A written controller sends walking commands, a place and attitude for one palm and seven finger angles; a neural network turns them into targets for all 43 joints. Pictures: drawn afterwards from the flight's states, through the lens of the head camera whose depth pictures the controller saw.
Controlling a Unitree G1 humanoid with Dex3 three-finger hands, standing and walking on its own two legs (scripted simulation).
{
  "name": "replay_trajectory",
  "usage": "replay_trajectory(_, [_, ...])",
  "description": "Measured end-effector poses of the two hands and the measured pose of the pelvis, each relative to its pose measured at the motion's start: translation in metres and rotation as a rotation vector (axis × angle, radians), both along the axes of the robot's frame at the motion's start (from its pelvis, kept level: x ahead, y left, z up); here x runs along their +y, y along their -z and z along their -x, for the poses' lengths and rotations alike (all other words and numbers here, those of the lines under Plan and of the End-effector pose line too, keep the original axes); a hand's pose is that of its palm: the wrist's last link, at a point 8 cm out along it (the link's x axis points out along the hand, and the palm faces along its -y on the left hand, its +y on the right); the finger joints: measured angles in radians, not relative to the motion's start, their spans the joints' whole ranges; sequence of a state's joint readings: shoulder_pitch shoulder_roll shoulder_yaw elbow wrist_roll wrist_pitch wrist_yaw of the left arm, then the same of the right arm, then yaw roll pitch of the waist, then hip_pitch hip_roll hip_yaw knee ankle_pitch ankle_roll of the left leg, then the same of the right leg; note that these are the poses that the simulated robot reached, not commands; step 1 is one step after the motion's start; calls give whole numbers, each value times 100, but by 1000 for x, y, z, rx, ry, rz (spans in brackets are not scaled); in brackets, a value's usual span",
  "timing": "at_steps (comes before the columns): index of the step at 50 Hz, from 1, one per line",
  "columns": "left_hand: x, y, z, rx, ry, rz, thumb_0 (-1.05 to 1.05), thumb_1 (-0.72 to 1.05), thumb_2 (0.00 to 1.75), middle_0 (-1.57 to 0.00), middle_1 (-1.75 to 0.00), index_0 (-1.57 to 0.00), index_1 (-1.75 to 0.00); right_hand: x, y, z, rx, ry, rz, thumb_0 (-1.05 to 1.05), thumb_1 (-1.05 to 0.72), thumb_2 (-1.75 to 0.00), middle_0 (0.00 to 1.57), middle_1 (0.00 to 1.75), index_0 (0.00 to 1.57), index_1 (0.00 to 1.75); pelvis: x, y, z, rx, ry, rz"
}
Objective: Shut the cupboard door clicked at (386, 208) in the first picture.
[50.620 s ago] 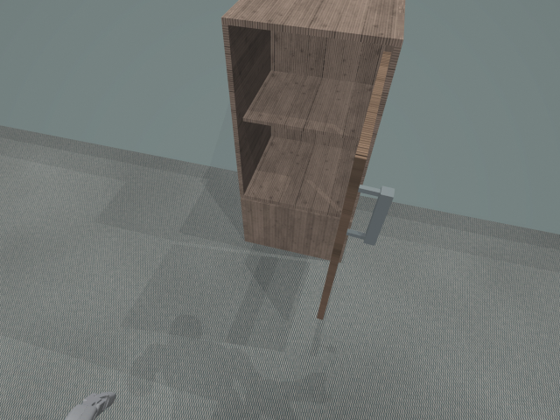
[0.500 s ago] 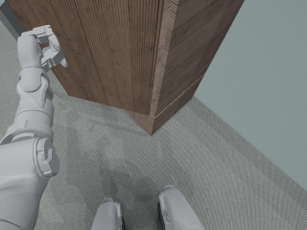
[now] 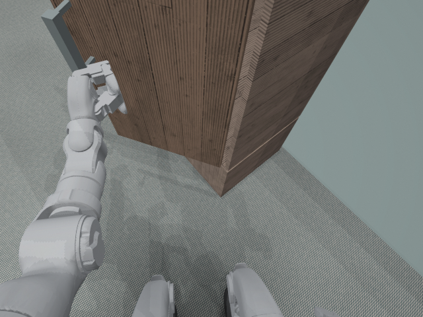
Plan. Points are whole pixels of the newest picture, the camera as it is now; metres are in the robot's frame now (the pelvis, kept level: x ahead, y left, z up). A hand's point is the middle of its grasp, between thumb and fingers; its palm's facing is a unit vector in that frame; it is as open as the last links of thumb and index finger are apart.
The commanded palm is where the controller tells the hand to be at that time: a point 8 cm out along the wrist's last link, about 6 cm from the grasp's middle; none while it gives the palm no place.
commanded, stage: draw the hand back to the body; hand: left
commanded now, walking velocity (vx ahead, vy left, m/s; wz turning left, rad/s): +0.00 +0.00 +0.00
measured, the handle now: (74, 42) +0.66 +0.23 +0.07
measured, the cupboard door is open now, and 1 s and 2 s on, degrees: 32 32 32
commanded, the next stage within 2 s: step back with the hand held close in 1.50 s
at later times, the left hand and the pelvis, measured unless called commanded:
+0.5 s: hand (50, 147) +0.36 +0.19 +0.15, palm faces +0.07 -0.99 -0.13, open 3.0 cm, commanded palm +0.32 +0.24 +0.17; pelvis +0.02 +0.00 +0.07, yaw +0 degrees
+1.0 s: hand out of the picture +0.26 +0.26 +0.23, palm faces +0.41 -0.84 -0.37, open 5.2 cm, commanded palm +0.21 +0.30 +0.26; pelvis +0.05 +0.01 +0.10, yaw +1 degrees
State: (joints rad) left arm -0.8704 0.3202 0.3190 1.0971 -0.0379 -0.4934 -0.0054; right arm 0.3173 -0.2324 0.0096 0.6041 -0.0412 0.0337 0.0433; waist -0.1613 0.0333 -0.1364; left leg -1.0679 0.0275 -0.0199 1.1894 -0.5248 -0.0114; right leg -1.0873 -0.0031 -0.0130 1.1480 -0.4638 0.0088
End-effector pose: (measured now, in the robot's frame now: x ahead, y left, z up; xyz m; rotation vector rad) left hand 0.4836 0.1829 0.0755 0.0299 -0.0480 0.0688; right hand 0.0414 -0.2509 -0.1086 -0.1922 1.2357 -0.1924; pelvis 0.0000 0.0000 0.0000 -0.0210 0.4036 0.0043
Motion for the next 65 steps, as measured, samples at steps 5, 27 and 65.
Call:
replay_trajectory(5, [13, -11, 26, -7, 13, -27, 1, 90, 90, -130, -150, -129, -150, 7, -6, 10, 21, 44, -38, 1, -91, -89, 20, 30, 21, 30, 2, -12, -5, -36, 18, -6])
replay_trajectory(27, [61, -87, 162, 57, -43, -149, 1, 89, 90, -120, -138, -119, -138, 8, -105, -128, -428, -44, 24, 1, -91, -89, 20, 30, 20, 30, 5, -73, -25, -302, -4, -15])
replay_trajectory(65, [128, -202, 306, -40, -467, -448, 1, 89, 90, -27, -36, -26, -36, 39, -125, -178, -531, -187, -45, 2, -90, -89, 20, 30, 21, 30, 2, -103, -43, -465, -24, -25])
